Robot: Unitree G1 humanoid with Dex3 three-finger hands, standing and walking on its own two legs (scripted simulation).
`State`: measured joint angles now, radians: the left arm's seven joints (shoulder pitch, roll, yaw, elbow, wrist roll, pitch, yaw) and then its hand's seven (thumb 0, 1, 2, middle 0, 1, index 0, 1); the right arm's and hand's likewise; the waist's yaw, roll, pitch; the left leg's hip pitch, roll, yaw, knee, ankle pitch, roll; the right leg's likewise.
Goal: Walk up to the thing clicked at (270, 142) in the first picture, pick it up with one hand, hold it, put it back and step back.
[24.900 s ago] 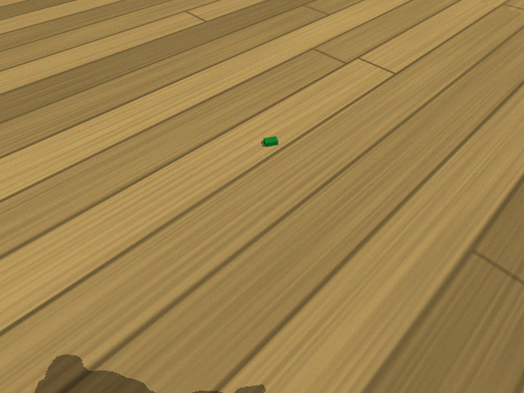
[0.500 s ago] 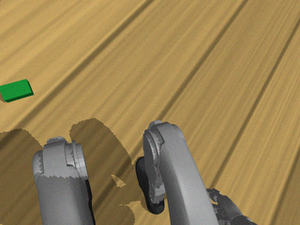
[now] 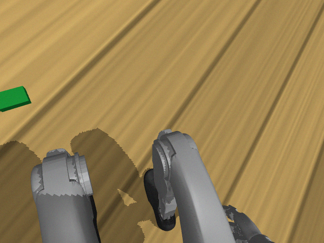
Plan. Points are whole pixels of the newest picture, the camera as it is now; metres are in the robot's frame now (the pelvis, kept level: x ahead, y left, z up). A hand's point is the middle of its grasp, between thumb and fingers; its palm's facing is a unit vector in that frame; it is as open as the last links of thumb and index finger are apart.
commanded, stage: approach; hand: left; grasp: from above
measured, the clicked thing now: (12, 98) +0.49 +0.32 -0.30
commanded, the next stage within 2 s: close in in 0.62 s
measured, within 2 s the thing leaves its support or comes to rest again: neither
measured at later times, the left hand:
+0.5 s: hand out of the picture +0.48 +0.32 -0.17, palm faces -0.44 -0.12 -0.89, open 11.3 cm
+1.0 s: hand out of the picture +0.46 +0.32 -0.20, palm faces -0.42 -0.14 -0.90, open 12.1 cm
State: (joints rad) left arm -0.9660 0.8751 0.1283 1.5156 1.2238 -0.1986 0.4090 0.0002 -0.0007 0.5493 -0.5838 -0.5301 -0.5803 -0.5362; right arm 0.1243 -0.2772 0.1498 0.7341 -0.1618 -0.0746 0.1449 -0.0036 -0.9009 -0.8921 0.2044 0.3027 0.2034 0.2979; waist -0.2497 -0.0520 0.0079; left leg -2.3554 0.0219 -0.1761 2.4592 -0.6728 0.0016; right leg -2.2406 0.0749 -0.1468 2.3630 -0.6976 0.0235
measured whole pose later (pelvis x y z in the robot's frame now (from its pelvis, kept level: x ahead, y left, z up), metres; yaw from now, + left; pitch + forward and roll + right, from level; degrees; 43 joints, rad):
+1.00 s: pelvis +0.00 +0.00 +0.00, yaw -1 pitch +32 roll -11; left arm -1.08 0.86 0.08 1.62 1.24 -0.15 0.48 0.00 -0.19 0.69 -0.41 -0.67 -0.41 -0.67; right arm 0.12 -0.30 0.20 0.68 -0.17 -0.10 0.15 -0.01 -0.90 -0.89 0.20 0.30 0.20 0.30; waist -0.31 -0.07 0.03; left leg -2.37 0.02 -0.19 2.47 -0.67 0.00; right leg -2.25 0.08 -0.16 2.36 -0.69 0.03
